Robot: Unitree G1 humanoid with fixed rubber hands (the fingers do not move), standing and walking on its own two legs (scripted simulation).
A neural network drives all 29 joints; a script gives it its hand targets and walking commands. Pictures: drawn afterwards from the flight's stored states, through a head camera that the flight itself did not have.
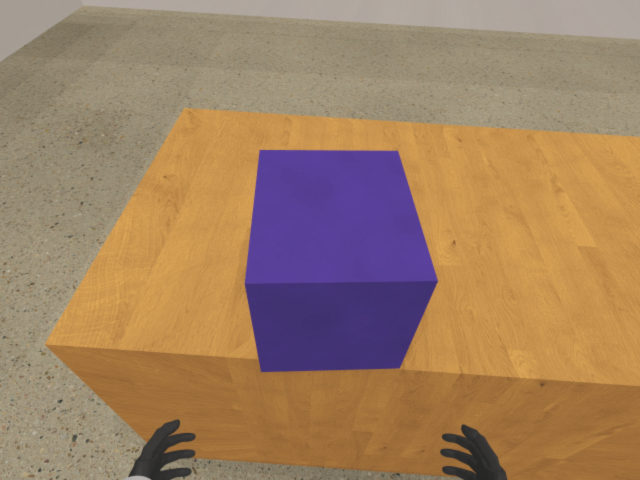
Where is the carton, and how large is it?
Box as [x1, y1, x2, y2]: [245, 150, 437, 371]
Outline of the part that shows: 260,150 245,276 245,287 261,371 399,367 436,284 437,279 398,152 355,150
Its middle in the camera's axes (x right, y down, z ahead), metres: +0.01 +0.04 +0.60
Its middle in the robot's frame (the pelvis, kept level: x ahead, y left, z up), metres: +0.44 -0.01 +0.01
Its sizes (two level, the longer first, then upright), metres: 0.252 0.216 0.231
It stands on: a pedestal, 0.68 m high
